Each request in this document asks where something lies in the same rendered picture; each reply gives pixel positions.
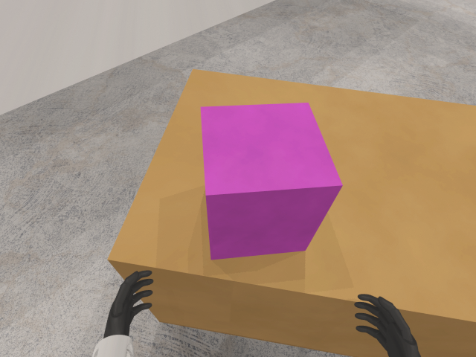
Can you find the carton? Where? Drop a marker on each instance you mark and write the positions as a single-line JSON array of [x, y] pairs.
[[269, 178]]

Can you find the left robot forearm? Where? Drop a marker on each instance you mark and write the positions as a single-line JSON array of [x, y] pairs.
[[114, 346]]

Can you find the pedestal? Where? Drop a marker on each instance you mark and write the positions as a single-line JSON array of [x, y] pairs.
[[402, 227]]

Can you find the right robot hand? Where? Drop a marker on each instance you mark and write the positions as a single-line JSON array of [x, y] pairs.
[[393, 333]]

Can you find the left robot hand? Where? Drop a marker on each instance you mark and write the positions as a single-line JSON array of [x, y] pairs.
[[122, 311]]

